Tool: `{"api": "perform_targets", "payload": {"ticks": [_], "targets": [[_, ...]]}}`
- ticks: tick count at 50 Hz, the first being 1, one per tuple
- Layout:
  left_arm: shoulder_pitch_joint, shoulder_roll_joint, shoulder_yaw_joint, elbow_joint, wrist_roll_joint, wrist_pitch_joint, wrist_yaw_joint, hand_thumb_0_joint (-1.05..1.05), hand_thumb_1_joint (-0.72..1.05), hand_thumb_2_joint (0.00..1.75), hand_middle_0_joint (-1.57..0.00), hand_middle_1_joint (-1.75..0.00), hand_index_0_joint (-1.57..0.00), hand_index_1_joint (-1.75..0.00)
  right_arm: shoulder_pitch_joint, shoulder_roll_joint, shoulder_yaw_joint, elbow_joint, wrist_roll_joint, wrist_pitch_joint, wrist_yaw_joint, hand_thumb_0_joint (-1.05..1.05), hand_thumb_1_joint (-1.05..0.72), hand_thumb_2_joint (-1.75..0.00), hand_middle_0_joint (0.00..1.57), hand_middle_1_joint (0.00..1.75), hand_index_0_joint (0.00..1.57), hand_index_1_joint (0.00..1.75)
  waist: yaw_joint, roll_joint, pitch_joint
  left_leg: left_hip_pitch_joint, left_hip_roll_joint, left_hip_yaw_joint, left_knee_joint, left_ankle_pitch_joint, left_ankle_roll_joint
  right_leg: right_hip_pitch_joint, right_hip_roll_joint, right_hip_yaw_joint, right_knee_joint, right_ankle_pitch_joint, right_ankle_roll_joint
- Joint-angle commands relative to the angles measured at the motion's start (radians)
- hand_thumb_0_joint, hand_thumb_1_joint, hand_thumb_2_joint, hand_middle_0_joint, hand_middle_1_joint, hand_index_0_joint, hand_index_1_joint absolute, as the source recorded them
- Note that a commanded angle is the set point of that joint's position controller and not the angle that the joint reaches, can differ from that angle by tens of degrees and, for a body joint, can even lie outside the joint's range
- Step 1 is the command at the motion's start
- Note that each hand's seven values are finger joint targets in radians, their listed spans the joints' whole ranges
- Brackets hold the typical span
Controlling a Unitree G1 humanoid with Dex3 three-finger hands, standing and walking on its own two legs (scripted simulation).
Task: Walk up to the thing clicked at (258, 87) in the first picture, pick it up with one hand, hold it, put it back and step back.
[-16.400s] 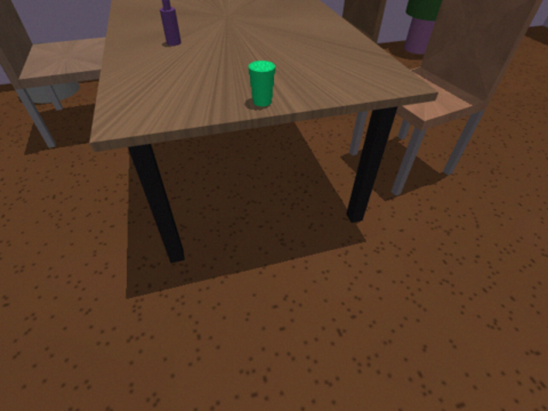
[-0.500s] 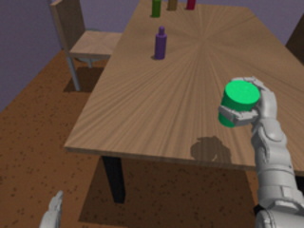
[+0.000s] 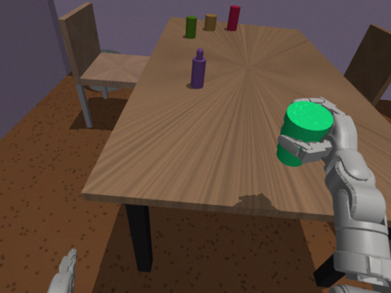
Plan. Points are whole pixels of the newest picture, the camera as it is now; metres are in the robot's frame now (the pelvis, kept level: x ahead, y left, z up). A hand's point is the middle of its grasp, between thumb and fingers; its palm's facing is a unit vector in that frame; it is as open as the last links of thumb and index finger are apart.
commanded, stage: lift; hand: right
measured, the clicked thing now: (299, 137) +0.37 -0.18 +0.20
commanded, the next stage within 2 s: hold in 0.38 s
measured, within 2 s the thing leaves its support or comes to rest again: neither
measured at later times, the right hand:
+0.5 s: hand (309, 126) +0.35 -0.18 +0.24, palm faces +0.14 +0.99 -0.01, open 10.1 cm
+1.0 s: hand (315, 127) +0.34 -0.18 +0.25, palm faces +0.13 +0.99 -0.01, open 10.1 cm
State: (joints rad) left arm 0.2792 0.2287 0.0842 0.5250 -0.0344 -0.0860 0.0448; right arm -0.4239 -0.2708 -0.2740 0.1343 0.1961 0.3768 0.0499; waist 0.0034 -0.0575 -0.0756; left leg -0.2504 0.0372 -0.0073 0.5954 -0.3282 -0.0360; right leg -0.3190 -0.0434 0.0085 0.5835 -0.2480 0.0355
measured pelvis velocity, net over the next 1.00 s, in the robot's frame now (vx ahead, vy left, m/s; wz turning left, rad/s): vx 0.01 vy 0.00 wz -0.01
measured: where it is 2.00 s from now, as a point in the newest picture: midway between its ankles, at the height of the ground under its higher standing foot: outside the picture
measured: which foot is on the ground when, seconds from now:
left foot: down 0.00-1.00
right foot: down 0.00-1.00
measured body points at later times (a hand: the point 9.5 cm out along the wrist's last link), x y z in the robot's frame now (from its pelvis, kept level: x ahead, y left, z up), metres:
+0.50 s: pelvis +0.01 +0.00 +0.00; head -0.03 +0.03 +0.45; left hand +0.18 +0.26 -0.07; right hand +0.34 -0.23 +0.24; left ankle -0.01 +0.14 -0.73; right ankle +0.04 -0.14 -0.73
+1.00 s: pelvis +0.01 +0.00 +0.00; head -0.04 +0.03 +0.45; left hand +0.19 +0.26 -0.06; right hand +0.33 -0.24 +0.25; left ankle -0.01 +0.14 -0.73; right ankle +0.04 -0.14 -0.73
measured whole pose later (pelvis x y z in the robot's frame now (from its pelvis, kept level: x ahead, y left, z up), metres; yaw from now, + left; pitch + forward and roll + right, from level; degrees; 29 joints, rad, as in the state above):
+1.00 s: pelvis +0.01 +0.00 +0.00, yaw -1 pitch -2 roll +0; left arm 0.24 0.23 0.11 0.60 -0.04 -0.15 0.03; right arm -0.37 -0.26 -0.31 -0.12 0.22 0.63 0.04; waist -0.01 -0.07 -0.09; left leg -0.18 0.05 0.00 0.54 -0.32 -0.04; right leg -0.26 -0.03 0.02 0.54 -0.24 0.03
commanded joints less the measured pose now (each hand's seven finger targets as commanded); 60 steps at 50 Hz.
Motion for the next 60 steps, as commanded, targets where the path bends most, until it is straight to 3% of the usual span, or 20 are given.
{"api": "perform_targets", "payload": {"ticks": [1, 5, 13, 16, 21, 23, 25, 29, 31, 33, 36, 38, 39, 41, 45, 47, 48, 54, 56, 60], "targets": [[-0.133, 0.138, 0.054, -0.203, -0.008, -0.069, 0.003, 0.00, -0.54, 0.04, -0.04, -0.04, -0.04, -0.04, -0.462, -0.221, -0.074, -0.284, 0.021, -0.041, -0.001, 0.00, -0.23, -1.30, 1.30, 1.43, 1.33, 1.43, 0.004, 0.095, -0.166, -0.047, -0.038, 0.062, -0.140, 0.139, 0.014, 0.159, 0.042, -0.040, -0.088, 0.069, -0.045], [-0.125, 0.090, 0.020, -0.152, -0.009, -0.078, -0.001, 0.00, -0.54, 0.05, -0.04, -0.04, -0.04, -0.04, -0.442, -0.210, -0.078, -0.312, 0.033, -0.021, -0.001, 0.00, -0.20, -1.27, 1.27, 1.41, 1.31, 1.41, -0.007, 0.069, -0.140, -0.052, -0.033, 0.054, -0.149, 0.107, 0.013, 0.153, 0.045, -0.041, -0.094, 0.046, -0.045], [-0.144, 0.155, 0.069, -0.167, -0.006, -0.104, 0.008, 0.00, -0.55, 0.05, -0.04, -0.04, -0.04, -0.05, -0.458, -0.220, -0.082, -0.403, 0.030, 0.015, -0.008, 0.00, -0.24, -1.29, 1.28, 1.42, 1.32, 1.42, -0.001, 0.048, -0.226, -0.028, -0.039, 0.068, -0.135, 0.183, 0.021, 0.218, 0.042, -0.034, -0.093, 0.117, -0.041], [-0.156, 0.089, 0.011, -0.145, -0.007, -0.104, 0.003, 0.00, -0.54, 0.05, -0.04, -0.05, -0.04, -0.05, -0.428, -0.199, -0.074, -0.406, 0.033, 0.030, -0.011, 0.00, -0.22, -1.28, 1.27, 1.40, 1.30, 1.40, -0.017, 0.029, -0.207, -0.005, -0.039, 0.071, -0.135, 0.194, 0.021, 0.200, 0.043, -0.033, -0.092, 0.134, -0.040], [-0.161, 0.144, 0.062, -0.134, -0.006, -0.101, 0.005, 0.00, -0.54, 0.05, -0.04, -0.05, -0.04, -0.05, -0.433, -0.233, -0.099, -0.405, 0.032, 0.069, -0.006, 0.00, -0.22, -1.29, 1.26, 1.41, 1.30, 1.41, -0.002, 0.041, -0.182, -0.013, -0.034, 0.066, -0.149, 0.195, 0.017, 0.188, 0.049, -0.039, -0.097, 0.127, -0.042], [-0.163, 0.158, 0.075, -0.149, -0.006, -0.104, 0.004, 0.00, -0.54, 0.05, -0.04, -0.05, -0.04, -0.05, -0.431, -0.213, -0.082, -0.415, 0.030, 0.081, -0.004, 0.00, -0.23, -1.31, 1.28, 1.43, 1.32, 1.43, 0.002, 0.048, -0.197, -0.010, -0.039, 0.073, -0.145, 0.214, 0.019, 0.210, 0.045, -0.034, -0.101, 0.150, -0.040], [-0.140, 0.122, 0.047, -0.116, -0.009, -0.101, -0.001, 0.00, -0.54, 0.04, -0.04, -0.05, -0.04, -0.05, -0.417, -0.215, -0.096, -0.415, 0.036, 0.087, -0.002, 0.00, -0.20, -1.30, 1.27, 1.42, 1.31, 1.42, -0.011, 0.053, -0.184, -0.002, -0.037, 0.074, -0.142, 0.233, 0.019, 0.203, 0.046, -0.037, -0.095, 0.171, -0.041], [-0.137, 0.135, 0.073, -0.090, -0.013, -0.107, -0.008, 0.00, -0.54, 0.04, -0.04, -0.05, -0.04, -0.05, -0.427, -0.209, -0.089, -0.442, 0.044, 0.101, 0.005, 0.00, -0.19, -1.28, 1.25, 1.40, 1.29, 1.40, -0.003, 0.022, -0.164, -0.020, -0.045, 0.081, -0.138, 0.212, 0.025, 0.210, 0.038, -0.030, -0.109, 0.161, -0.037], [-0.153, 0.107, 0.042, -0.116, -0.014, -0.112, -0.015, 0.00, -0.54, 0.04, -0.04, -0.05, -0.05, -0.05, -0.420, -0.198, -0.086, -0.466, 0.043, 0.103, 0.006, 0.00, -0.22, -1.29, 1.26, 1.41, 1.30, 1.41, -0.013, 0.027, -0.180, -0.005, -0.043, 0.078, -0.138, 0.234, 0.026, 0.217, 0.039, -0.032, -0.102, 0.189, -0.036], [-0.151, 0.113, 0.045, -0.121, -0.012, -0.114, -0.015, 0.00, -0.54, 0.05, -0.05, -0.05, -0.05, -0.05, -0.404, -0.182, -0.077, -0.465, 0.044, 0.114, 0.006, 0.00, -0.22, -1.29, 1.26, 1.41, 1.30, 1.41, -0.006, 0.053, -0.209, 0.013, -0.041, 0.079, -0.134, 0.285, 0.021, 0.228, 0.042, -0.032, -0.089, 0.237, -0.041], [-0.176, 0.140, 0.070, -0.087, -0.012, -0.116, -0.012, 0.00, -0.54, 0.04, -0.05, -0.05, -0.05, -0.05, -0.414, -0.212, -0.100, -0.498, 0.048, 0.128, 0.005, 0.00, -0.22, -1.30, 1.26, 1.41, 1.30, 1.41, -0.016, 0.028, -0.194, 0.011, -0.036, 0.074, -0.139, 0.264, 0.022, 0.220, 0.046, -0.035, -0.092, 0.216, -0.040], [-0.202, 0.130, 0.058, -0.127, -0.009, -0.121, -0.012, 0.00, -0.55, 0.05, -0.05, -0.05, -0.05, -0.05, -0.400, -0.185, -0.078, -0.508, 0.039, 0.136, 0.004, 0.00, -0.25, -1.30, 1.26, 1.41, 1.30, 1.41, -0.015, 0.047, -0.219, 0.026, -0.033, 0.074, -0.138, 0.278, 0.018, 0.226, 0.050, -0.034, -0.086, 0.223, -0.042], [-0.185, 0.153, 0.084, -0.093, -0.009, -0.120, -0.007, 0.00, -0.54, 0.04, -0.05, -0.05, -0.05, -0.05, -0.408, -0.208, -0.105, -0.527, 0.045, 0.139, -0.003, 0.00, -0.25, -1.30, 1.27, 1.42, 1.31, 1.42, -0.018, 0.052, -0.215, 0.022, -0.036, 0.077, -0.142, 0.264, 0.020, 0.223, 0.047, -0.032, -0.091, 0.212, -0.042], [-0.185, 0.095, 0.026, -0.084, -0.010, -0.119, -0.014, 0.00, -0.54, 0.05, -0.05, -0.05, -0.05, -0.05, -0.400, -0.182, -0.079, -0.503, 0.043, 0.149, -0.003, 0.00, -0.24, -1.30, 1.26, 1.41, 1.30, 1.41, -0.019, 0.052, -0.178, 0.018, -0.033, 0.074, -0.146, 0.248, 0.018, 0.201, 0.051, -0.035, -0.091, 0.192, -0.042], [-0.181, 0.160, 0.089, -0.091, -0.008, -0.118, -0.008, 0.00, -0.53, 0.04, -0.05, -0.05, -0.05, -0.05, -0.399, -0.213, -0.110, -0.479, 0.042, 0.165, -0.005, 0.00, -0.21, -1.31, 1.26, 1.43, 1.31, 1.43, -0.009, 0.060, -0.191, 0.009, -0.039, 0.080, -0.144, 0.247, 0.022, 0.224, 0.044, -0.032, -0.098, 0.199, -0.039], [-0.163, 0.156, 0.088, -0.092, -0.008, -0.122, -0.009, 0.00, -0.54, 0.04, -0.05, -0.05, -0.05, -0.05, -0.401, -0.212, -0.110, -0.497, 0.041, 0.166, -0.003, 0.00, -0.20, -1.31, 1.26, 1.42, 1.30, 1.42, -0.003, 0.049, -0.209, 0.010, -0.040, 0.083, -0.141, 0.266, 0.023, 0.239, 0.044, -0.031, -0.098, 0.218, -0.039], [-0.180, 0.150, 0.081, -0.088, -0.010, -0.122, -0.012, 0.00, -0.54, 0.04, -0.05, -0.05, -0.05, -0.05, -0.406, -0.220, -0.114, -0.530, 0.045, 0.163, -0.005, 0.00, -0.23, -1.31, 1.27, 1.42, 1.31, 1.42, -0.020, 0.032, -0.185, 0.009, -0.038, 0.081, -0.147, 0.231, 0.026, 0.215, 0.048, -0.034, -0.103, 0.187, -0.037], [-0.194, 0.089, 0.029, -0.071, -0.015, -0.132, -0.025, 0.00, -0.54, 0.05, -0.05, -0.05, -0.05, -0.05, -0.383, -0.178, -0.078, -0.509, 0.048, 0.179, 0.003, 0.00, -0.20, -1.32, 1.27, 1.43, 1.31, 1.43, -0.013, 0.039, -0.146, -0.004, -0.040, 0.078, -0.158, 0.204, 0.023, 0.195, 0.047, -0.033, -0.112, 0.150, -0.040], [-0.205, 0.139, 0.078, -0.042, -0.013, -0.134, -0.019, 0.00, -0.53, 0.04, -0.05, -0.05, -0.05, -0.05, -0.410, -0.201, -0.087, -0.518, 0.048, 0.186, 0.003, 0.00, -0.20, -1.32, 1.27, 1.43, 1.31, 1.43, -0.007, 0.016, -0.137, -0.019, -0.042, 0.077, -0.162, 0.168, 0.025, 0.196, 0.044, -0.031, -0.122, 0.111, -0.039], [-0.215, 0.137, 0.065, -0.047, -0.012, -0.146, -0.020, 0.00, -0.53, 0.04, -0.05, -0.05, -0.05, -0.05, -0.417, -0.192, -0.079, -0.491, 0.049, 0.198, 0.005, 0.00, -0.23, -1.33, 1.29, 1.45, 1.33, 1.45, -0.004, 0.033, -0.147, -0.012, -0.043, 0.079, -0.167, 0.153, 0.027, 0.201, 0.043, -0.027, -0.126, 0.099, -0.037]]}}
